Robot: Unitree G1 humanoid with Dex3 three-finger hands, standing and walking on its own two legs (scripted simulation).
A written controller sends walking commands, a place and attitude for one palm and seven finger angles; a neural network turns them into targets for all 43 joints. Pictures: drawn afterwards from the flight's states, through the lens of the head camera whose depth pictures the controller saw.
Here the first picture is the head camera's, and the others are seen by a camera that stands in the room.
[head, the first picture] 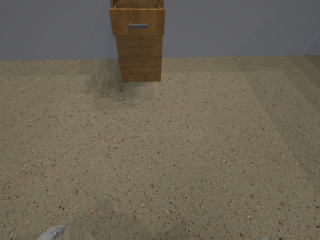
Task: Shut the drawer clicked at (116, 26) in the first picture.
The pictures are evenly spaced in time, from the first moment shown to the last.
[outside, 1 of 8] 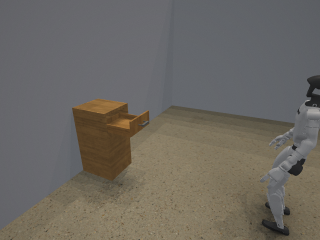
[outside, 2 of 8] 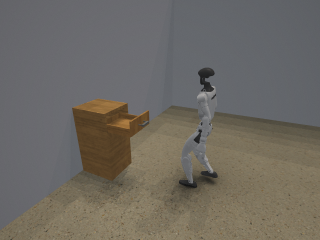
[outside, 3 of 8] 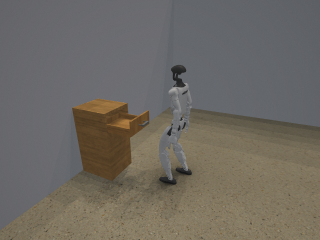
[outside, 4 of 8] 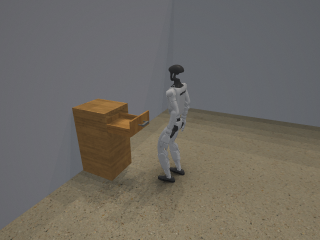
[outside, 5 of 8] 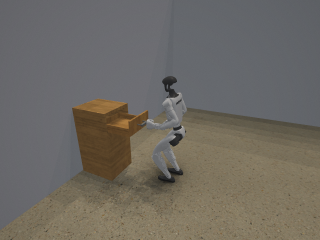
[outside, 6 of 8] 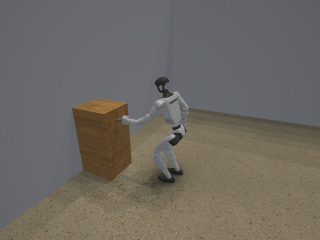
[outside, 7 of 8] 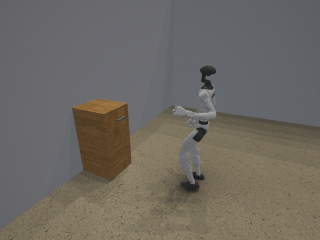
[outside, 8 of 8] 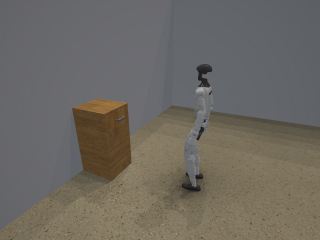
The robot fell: no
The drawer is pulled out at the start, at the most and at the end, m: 0.30 0.30 0.00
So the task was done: yes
